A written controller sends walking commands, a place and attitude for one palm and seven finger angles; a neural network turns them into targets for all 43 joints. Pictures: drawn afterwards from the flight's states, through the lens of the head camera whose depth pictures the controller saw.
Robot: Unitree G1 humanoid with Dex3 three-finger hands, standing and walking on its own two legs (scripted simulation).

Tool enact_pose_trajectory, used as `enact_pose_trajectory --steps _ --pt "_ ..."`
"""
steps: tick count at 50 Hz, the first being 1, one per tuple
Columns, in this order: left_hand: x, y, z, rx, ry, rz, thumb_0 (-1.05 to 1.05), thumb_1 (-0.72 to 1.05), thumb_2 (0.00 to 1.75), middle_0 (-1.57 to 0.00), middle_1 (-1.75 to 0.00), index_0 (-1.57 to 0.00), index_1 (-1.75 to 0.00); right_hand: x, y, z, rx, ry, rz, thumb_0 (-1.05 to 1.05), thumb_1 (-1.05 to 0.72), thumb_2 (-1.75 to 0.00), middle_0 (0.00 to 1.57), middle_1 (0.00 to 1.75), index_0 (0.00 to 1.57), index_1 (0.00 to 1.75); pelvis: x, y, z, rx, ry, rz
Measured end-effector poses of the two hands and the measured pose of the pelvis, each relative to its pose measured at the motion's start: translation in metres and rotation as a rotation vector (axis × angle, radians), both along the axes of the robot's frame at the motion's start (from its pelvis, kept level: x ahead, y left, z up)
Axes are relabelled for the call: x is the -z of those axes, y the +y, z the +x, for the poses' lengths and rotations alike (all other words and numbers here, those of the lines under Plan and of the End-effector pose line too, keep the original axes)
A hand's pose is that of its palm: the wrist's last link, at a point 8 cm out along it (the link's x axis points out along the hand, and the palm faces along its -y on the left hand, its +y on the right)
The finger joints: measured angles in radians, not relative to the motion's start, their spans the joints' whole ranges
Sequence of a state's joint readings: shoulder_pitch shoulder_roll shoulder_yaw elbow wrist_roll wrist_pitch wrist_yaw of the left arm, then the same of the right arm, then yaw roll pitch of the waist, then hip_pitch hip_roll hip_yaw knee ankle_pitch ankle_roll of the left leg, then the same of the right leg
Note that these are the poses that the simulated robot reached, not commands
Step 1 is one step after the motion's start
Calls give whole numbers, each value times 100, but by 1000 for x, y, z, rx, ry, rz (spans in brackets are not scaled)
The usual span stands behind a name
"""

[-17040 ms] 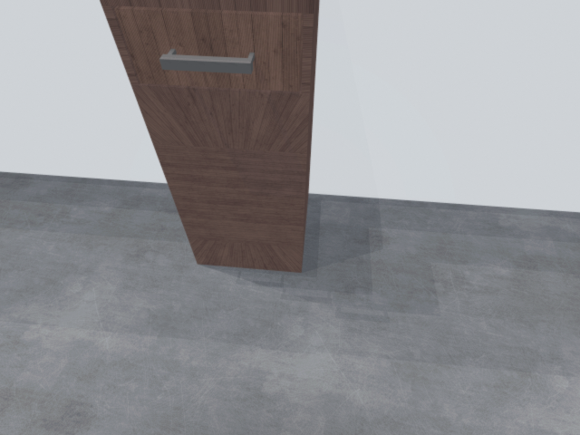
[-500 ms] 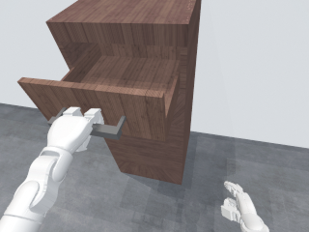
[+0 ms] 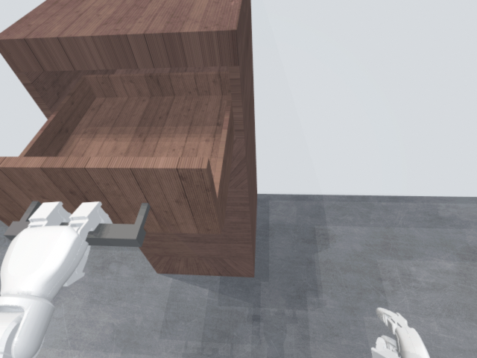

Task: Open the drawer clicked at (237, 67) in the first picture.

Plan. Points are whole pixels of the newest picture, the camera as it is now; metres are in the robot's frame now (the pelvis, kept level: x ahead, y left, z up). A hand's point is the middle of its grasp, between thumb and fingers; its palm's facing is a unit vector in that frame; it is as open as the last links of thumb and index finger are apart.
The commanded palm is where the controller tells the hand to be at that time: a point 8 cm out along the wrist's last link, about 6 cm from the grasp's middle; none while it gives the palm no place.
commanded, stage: pull the drawer open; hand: left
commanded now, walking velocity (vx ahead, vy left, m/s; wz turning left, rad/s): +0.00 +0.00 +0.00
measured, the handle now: (82, 221) +0.28 +0.25 +0.13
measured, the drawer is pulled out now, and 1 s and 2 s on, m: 0.25 0.28 0.28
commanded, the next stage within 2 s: open the thumb to release the handle in 0.38 s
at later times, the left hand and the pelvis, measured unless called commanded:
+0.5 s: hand (63, 291) +0.18 +0.25 +0.10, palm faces +0.04 -0.06 -1.00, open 5.9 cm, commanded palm +0.16 +0.26 +0.16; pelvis +0.02 +0.01 +0.00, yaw +2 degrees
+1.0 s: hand (59, 290) +0.18 +0.25 +0.11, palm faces +0.05 -0.05 -1.00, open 12.5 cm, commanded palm +0.16 +0.25 +0.16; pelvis -0.02 -0.01 +0.00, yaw +3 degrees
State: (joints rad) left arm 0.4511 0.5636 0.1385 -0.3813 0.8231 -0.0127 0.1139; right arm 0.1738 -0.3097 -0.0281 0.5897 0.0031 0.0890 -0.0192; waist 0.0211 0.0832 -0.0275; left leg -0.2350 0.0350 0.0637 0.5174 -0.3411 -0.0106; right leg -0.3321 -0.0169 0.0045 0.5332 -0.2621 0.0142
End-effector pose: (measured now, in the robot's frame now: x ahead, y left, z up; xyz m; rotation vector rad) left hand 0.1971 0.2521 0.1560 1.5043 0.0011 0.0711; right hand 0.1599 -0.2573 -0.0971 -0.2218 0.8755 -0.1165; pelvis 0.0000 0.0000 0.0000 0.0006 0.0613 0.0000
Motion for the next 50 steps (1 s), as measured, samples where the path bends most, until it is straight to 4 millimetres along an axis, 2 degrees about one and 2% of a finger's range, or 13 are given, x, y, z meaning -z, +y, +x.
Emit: enact_pose_trajectory --steps 13,20,28,34,43,50 --pt "-2 -3 -34 -43 15 -4 3 70 79 -27 -130 -39 -131 -10 56 70 -137 -111 88 1 -91 -89 20 30 20 30 3 10 16 -20 25 -14" --pt "-2 -3 -36 -48 7 -1 3 68 81 -28 -129 -40 -132 -13 75 87 -205 -123 97 1 -91 -89 20 30 20 30 3 9 19 -34 16 -17" --pt "-1 3 -30 -73 -5 15 1 67 81 -32 -131 -40 -133 -8 71 79 -213 -85 72 1 -91 -89 20 30 20 30 3 5 15 -51 -4 -16" --pt "-6 7 -31 -132 -29 -9 -1 55 76 -37 -131 -40 -132 -4 61 63 -198 -56 61 1 -91 -89 20 30 20 30 1 2 9 -55 -20 -12" --pt "-4 -5 -32 -95 -9 -3 0 11 57 -35 -126 -36 -127 -6 52 46 -191 -62 47 1 -91 -89 20 30 20 30 -1 -4 -7 -53 -56 -2" --pt "-6 -2 -36 -71 -2 15 0 -28 40 -32 -121 -33 -123 -9 50 37 -181 -89 56 1 -91 -89 20 30 20 30 -2 -10 -18 -51 -77 1"
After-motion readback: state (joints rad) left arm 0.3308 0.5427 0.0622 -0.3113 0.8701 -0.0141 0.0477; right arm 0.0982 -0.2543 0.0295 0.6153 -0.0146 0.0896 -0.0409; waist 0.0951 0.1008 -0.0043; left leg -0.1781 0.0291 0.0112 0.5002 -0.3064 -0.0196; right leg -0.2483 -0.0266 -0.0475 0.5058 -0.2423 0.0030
